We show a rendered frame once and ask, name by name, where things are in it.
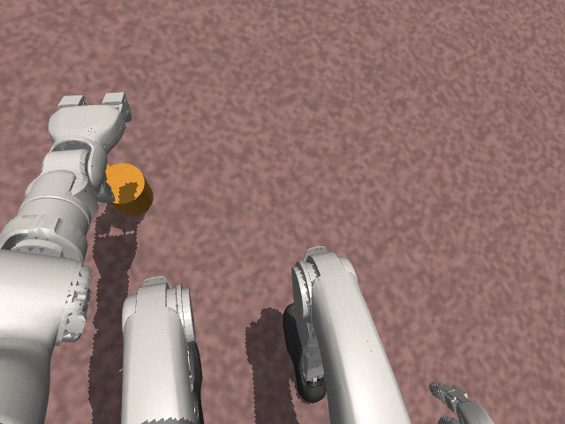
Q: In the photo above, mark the left robot arm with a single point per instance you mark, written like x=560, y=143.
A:
x=44, y=293

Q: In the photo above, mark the right robot foot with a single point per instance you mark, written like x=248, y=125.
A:
x=309, y=391

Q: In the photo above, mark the mug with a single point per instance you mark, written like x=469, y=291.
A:
x=133, y=194

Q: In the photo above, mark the right robot hand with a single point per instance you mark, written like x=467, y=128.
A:
x=468, y=412

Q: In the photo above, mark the left robot hand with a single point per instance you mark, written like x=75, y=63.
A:
x=103, y=124

